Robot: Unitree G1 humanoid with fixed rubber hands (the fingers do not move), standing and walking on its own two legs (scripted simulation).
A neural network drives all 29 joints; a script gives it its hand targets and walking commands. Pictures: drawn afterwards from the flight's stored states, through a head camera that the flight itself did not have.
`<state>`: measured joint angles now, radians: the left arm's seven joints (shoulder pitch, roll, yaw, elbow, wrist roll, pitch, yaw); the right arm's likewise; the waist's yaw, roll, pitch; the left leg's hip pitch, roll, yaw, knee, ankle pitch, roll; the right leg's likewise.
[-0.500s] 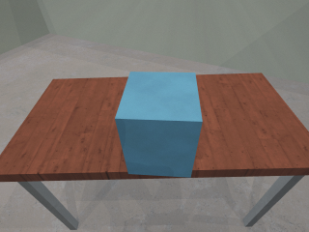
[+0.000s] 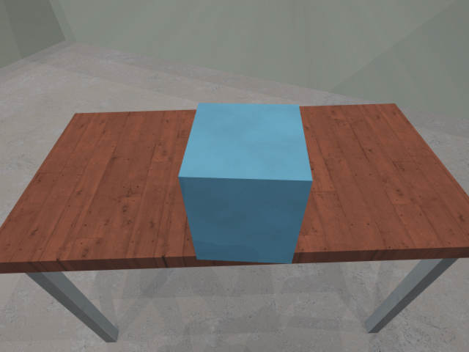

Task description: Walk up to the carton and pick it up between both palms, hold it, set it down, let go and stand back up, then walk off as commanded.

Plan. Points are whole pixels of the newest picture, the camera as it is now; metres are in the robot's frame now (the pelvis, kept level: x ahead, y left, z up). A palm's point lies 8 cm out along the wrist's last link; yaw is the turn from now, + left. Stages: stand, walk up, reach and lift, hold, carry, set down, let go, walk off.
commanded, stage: stand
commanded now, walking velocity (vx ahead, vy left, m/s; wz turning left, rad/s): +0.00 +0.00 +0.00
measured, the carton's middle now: (245, 184) +0.44 +0.00 +0.05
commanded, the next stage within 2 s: walk off in 1.66 s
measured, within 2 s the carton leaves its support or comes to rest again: neither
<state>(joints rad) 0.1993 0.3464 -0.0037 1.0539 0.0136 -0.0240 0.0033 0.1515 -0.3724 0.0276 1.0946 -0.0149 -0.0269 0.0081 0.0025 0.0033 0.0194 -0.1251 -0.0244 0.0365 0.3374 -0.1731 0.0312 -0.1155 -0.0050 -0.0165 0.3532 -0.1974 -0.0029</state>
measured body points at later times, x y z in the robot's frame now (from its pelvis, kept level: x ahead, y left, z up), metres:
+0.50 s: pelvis +0.01 +0.01 +0.00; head +0.01 +0.01 +0.45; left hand +0.07 +0.31 -0.13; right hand +0.09 -0.30 -0.12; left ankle +0.01 +0.10 -0.75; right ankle +0.00 -0.12 -0.75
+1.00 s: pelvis +0.02 +0.02 +0.00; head +0.02 +0.02 +0.45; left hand +0.09 +0.32 -0.13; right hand +0.10 -0.29 -0.12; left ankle +0.01 +0.10 -0.75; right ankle +0.00 -0.12 -0.75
